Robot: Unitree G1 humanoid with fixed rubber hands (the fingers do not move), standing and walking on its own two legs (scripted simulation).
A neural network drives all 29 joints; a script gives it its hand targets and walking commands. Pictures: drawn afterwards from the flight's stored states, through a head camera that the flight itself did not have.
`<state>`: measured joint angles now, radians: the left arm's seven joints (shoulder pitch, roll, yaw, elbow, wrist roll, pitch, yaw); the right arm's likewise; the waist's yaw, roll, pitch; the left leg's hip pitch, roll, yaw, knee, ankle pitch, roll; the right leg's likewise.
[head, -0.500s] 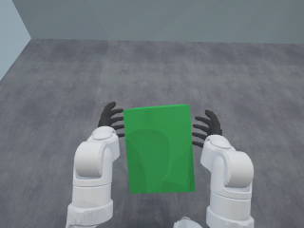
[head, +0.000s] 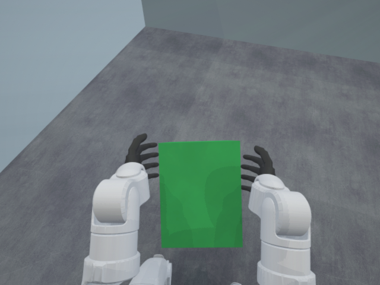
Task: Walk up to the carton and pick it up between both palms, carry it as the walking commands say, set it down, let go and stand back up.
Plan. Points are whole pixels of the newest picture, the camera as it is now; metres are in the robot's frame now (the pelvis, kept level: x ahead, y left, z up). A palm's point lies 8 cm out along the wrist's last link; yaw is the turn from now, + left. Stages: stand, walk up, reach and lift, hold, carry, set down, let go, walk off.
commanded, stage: carry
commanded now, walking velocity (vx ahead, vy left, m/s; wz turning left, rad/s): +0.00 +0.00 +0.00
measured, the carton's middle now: (200, 184) +0.35 -0.02 -0.02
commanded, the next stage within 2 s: none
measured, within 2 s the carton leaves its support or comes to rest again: neither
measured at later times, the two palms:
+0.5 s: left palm out of the picture +0.12 +0.19 +0.13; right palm out of the picture +0.13 -0.05 +0.10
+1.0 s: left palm out of the picture -0.03 +0.22 +0.13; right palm out of the picture -0.02 -0.02 +0.10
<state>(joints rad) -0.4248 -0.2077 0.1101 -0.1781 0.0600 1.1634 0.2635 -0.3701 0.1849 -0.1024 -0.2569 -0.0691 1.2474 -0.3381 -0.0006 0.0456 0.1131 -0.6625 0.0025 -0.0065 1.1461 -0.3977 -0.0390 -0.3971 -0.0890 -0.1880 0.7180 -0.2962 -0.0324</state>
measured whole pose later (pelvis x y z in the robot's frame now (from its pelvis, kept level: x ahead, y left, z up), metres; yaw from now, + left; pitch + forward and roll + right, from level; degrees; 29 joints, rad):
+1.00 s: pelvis -0.32 +0.07 +0.01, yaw +3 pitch -2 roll -1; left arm -0.45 -0.22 0.16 -0.04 0.14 1.24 0.27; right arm -0.36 0.18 -0.06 -0.10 -0.09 1.30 -0.33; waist 0.03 0.07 -0.02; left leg -0.60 -0.01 -0.01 1.07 -0.32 -0.04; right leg -0.26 0.03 -0.17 0.61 -0.32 -0.09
